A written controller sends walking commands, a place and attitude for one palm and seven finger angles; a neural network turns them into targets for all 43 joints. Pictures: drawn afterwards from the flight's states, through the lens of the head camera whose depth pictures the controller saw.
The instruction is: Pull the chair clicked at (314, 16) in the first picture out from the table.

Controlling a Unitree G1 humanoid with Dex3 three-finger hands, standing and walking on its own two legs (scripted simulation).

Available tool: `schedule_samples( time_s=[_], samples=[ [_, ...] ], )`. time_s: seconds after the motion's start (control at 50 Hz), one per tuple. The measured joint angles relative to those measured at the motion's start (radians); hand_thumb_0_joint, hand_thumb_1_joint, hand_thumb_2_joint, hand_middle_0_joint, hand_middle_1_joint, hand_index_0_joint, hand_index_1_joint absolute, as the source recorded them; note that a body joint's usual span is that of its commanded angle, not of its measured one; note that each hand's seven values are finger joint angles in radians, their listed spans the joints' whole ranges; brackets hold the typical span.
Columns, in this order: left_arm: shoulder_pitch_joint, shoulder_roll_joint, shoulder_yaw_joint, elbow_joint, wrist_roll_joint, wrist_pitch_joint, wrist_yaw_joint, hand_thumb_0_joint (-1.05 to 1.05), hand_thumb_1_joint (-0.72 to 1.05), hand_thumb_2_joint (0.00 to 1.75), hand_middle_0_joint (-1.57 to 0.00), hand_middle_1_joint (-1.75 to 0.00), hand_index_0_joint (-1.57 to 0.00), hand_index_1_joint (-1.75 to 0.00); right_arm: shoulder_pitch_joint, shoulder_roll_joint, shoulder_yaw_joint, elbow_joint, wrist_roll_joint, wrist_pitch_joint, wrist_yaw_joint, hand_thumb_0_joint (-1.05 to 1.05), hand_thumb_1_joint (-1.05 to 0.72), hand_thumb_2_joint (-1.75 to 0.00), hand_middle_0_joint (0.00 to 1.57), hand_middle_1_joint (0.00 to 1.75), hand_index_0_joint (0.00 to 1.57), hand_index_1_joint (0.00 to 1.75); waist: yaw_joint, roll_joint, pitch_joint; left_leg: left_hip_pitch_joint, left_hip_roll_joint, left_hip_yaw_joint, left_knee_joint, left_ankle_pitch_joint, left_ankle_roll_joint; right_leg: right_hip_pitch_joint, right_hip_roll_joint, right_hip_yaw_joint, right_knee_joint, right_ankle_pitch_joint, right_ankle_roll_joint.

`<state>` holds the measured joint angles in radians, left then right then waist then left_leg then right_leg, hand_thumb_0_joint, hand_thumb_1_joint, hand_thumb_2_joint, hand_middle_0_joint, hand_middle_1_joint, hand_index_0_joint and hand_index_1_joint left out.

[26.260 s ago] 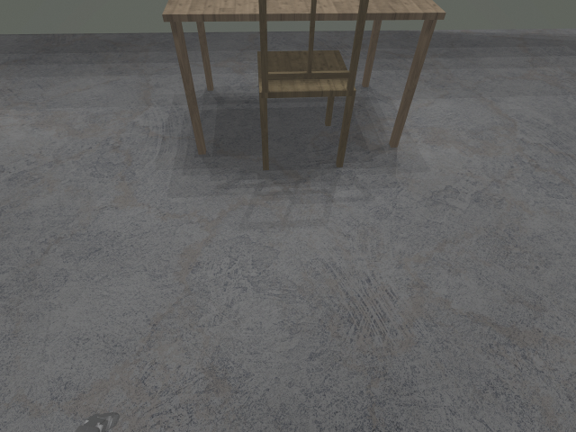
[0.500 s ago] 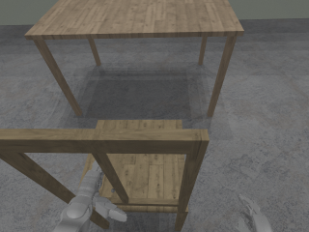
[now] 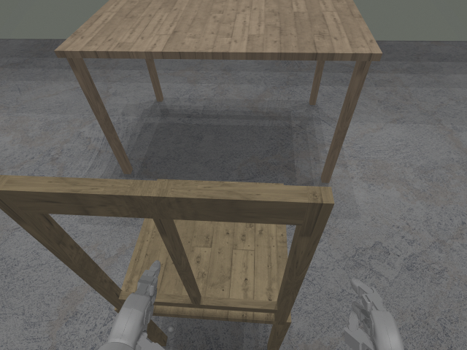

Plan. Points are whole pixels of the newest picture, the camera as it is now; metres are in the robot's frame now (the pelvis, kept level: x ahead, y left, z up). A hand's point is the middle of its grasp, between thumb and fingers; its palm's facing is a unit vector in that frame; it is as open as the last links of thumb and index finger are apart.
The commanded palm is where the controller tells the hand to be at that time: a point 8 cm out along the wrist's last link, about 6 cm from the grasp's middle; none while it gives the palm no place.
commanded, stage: draw the fingers out of the gap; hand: left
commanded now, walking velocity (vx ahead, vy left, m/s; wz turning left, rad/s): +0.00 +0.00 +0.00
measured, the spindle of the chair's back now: (183, 267) +0.27 +0.11 -0.01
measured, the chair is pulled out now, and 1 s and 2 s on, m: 0.67 0.67 0.67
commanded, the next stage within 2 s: draw the hand back to the body in 0.12 s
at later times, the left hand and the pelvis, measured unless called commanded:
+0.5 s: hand (133, 335) +0.15 +0.14 +0.07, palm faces +0.05 -1.00 -0.07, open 17.5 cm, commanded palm +0.10 +0.20 +0.06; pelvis -0.01 +0.00 -0.02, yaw +0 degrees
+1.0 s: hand (63, 320) +0.15 +0.20 +0.13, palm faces +0.29 -0.88 -0.39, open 15.4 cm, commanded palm +0.11 +0.25 +0.15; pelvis -0.02 -0.01 +0.02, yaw +0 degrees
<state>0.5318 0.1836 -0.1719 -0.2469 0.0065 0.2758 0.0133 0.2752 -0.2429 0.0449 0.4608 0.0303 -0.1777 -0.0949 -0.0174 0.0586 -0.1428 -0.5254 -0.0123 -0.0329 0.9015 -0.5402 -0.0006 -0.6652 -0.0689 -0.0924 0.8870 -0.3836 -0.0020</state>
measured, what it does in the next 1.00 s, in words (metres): stands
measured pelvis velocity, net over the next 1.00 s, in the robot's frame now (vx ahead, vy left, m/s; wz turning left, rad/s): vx -0.02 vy -0.01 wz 0.00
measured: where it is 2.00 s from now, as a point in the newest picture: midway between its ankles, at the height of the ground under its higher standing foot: outside the picture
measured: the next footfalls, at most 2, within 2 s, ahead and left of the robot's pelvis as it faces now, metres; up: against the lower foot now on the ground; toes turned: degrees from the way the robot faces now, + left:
none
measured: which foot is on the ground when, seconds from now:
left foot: down 0.00-1.00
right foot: down 0.00-1.00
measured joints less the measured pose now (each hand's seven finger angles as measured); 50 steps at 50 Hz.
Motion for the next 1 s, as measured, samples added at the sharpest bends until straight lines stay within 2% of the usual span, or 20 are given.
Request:
schedule_samples(
  time_s=[0.1,0.26,0.3,0.36,0.44,0.5,0.56,0.6,0.64,0.7,0.76,0.82,0.86,0.92,1.0],
  samples=[
    [0.078,0.006,0.001,-0.057,0.007,0.003,0.002,-0.01,-0.53,0.20,0.00,0.00,-0.01,0.00,0.013,0.003,-0.010,-0.016,0.002,0.005,-0.001,0.02,-0.90,-0.89,0.20,0.30,0.21,0.30,0.001,-0.002,-0.010,-0.011,0.003,0.000,0.018,-0.011,0.000,-0.010,0.002,0.000,0.014,-0.008,0.000],
    [0.222,0.013,-0.004,-0.144,0.020,-0.033,-0.009,-0.01,-0.53,0.20,0.00,0.00,-0.01,0.00,0.024,0.009,-0.031,-0.029,0.006,-0.002,-0.007,0.02,-0.90,-0.89,0.20,0.30,0.21,0.30,0.011,-0.005,-0.029,-0.035,0.005,0.000,0.055,-0.032,0.002,-0.032,0.004,0.000,0.044,-0.023,0.001],
    [0.252,0.001,0.011,-0.158,-0.042,-0.100,-0.015,-0.01,-0.53,0.20,0.00,0.00,-0.01,0.00,0.022,0.012,-0.034,-0.027,0.008,-0.023,-0.008,0.02,-0.90,-0.89,0.20,0.30,0.21,0.30,0.013,-0.009,-0.030,-0.052,0.006,-0.003,0.074,-0.038,0.001,-0.047,0.004,-0.002,0.058,-0.027,0.000],
    [0.269,-0.008,0.041,-0.182,-0.100,-0.225,-0.020,-0.01,-0.53,0.20,-0.01,0.00,-0.01,0.00,0.019,0.019,-0.039,-0.012,0.011,-0.060,-0.006,0.02,-0.90,-0.89,0.20,0.30,0.21,0.30,0.027,-0.021,-0.024,-0.083,0.008,-0.009,0.109,-0.049,-0.002,-0.073,0.005,-0.008,0.084,-0.033,-0.002],
    [0.244,-0.001,0.098,-0.212,-0.134,-0.375,-0.030,-0.01,-0.54,0.20,-0.01,0.00,-0.01,0.00,0.011,0.024,-0.045,0.014,0.013,-0.086,0.008,0.02,-0.90,-0.89,0.20,0.30,0.21,0.30,0.039,-0.019,-0.017,-0.114,0.010,-0.021,0.149,-0.058,-0.007,-0.095,0.004,-0.018,0.110,-0.038,-0.006],
    [0.214,0.003,0.133,-0.214,-0.150,-0.480,-0.062,-0.01,-0.54,0.20,0.00,0.00,0.00,0.00,-0.003,0.028,-0.048,0.036,0.014,-0.092,0.025,0.02,-0.90,-0.89,0.20,0.30,0.21,0.30,0.042,-0.010,-0.015,-0.133,0.010,-0.020,0.171,-0.062,-0.007,-0.113,0.004,-0.017,0.128,-0.038,-0.007],
    [0.182,0.015,0.156,-0.203,-0.168,-0.539,-0.125,-0.01,-0.54,0.20,0.00,0.00,0.00,0.00,-0.018,0.033,-0.045,0.048,0.019,-0.087,0.037,0.02,-0.90,-0.89,0.20,0.30,0.21,0.30,0.041,-0.006,-0.011,-0.146,0.011,-0.014,0.185,-0.062,-0.006,-0.129,0.006,-0.011,0.141,-0.034,-0.007],
    [0.168,0.032,0.171,-0.196,-0.179,-0.522,-0.159,-0.01,-0.54,0.20,0.00,0.00,0.00,0.00,-0.023,0.035,-0.043,0.050,0.025,-0.076,0.036,0.02,-0.90,-0.89,0.20,0.30,0.21,0.30,0.039,-0.001,-0.004,-0.139,0.012,-0.010,0.182,-0.059,-0.005,-0.124,0.007,-0.007,0.138,-0.029,-0.007],
    [0.167,0.051,0.192,-0.195,-0.196,-0.481,-0.176,-0.01,-0.54,0.20,0.00,0.00,0.00,0.00,-0.021,0.039,-0.041,0.047,0.033,-0.066,0.028,0.02,-0.90,-0.89,0.20,0.30,0.21,0.30,0.036,0.003,0.001,-0.120,0.014,-0.006,0.168,-0.051,-0.005,-0.107,0.010,-0.004,0.125,-0.022,-0.007],
    [0.176,0.073,0.236,-0.200,-0.230,-0.428,-0.172,-0.02,-0.54,0.20,-0.01,0.00,-0.01,0.00,-0.011,0.040,-0.038,0.047,0.042,-0.064,0.011,0.02,-0.90,-0.89,0.20,0.30,0.21,0.30,0.033,0.012,0.004,-0.082,0.017,-0.008,0.135,-0.037,-0.007,-0.066,0.014,-0.007,0.091,-0.009,-0.009],
    [0.176,0.080,0.281,-0.208,-0.263,-0.419,-0.159,-0.02,-0.51,0.22,-0.01,-0.01,-0.01,-0.01,0.002,0.032,-0.035,0.057,0.049,-0.085,-0.002,0.02,-0.90,-0.89,0.20,0.30,0.21,0.30,0.035,0.019,0.006,-0.042,0.020,-0.015,0.099,-0.020,-0.009,-0.021,0.017,-0.015,0.050,0.006,-0.010],
    [0.165,0.113,0.287,-0.235,-0.154,-0.366,-0.038,-0.02,-0.46,0.24,-0.02,-0.02,-0.02,-0.02,0.012,0.025,-0.035,0.073,0.023,-0.068,-0.016,0.02,-0.90,-0.89,0.20,0.30,0.21,0.30,0.052,0.017,0.020,0.027,0.024,-0.012,0.045,-0.001,-0.011,0.047,0.023,-0.014,0.001,0.024,-0.012],
    [0.168,0.115,0.287,-0.249,-0.110,-0.337,0.030,-0.02,-0.41,0.27,-0.02,-0.03,-0.02,-0.03,0.016,0.019,-0.033,0.081,0.013,-0.052,-0.018,0.02,-0.90,-0.89,0.20,0.30,0.20,0.30,0.052,0.022,0.028,0.074,0.024,-0.013,0.006,0.015,-0.011,0.095,0.024,-0.016,-0.036,0.036,-0.012],
    [0.160,0.110,0.286,-0.243,-0.072,-0.315,0.091,-0.01,-0.32,0.31,-0.03,-0.04,-0.04,-0.05,0.017,0.014,-0.030,0.093,0.006,-0.032,-0.022,0.02,-0.90,-0.89,0.20,0.30,0.20,0.30,0.055,0.028,0.046,0.135,0.024,-0.012,-0.046,0.036,-0.010,0.155,0.026,-0.016,-0.084,0.053,-0.011],
    [0.122,0.120,0.301,-0.210,-0.050,-0.305,0.129,-0.01,-0.19,0.37,-0.05,-0.07,-0.05,-0.07,0.012,0.014,-0.024,0.112,0.001,-0.023,-0.026,0.02,-0.90,-0.89,0.20,0.30,0.21,0.30,0.061,0.025,0.075,0.200,0.024,-0.007,-0.107,0.062,-0.011,0.215,0.028,-0.013,-0.134,0.072,-0.012]
  ],
)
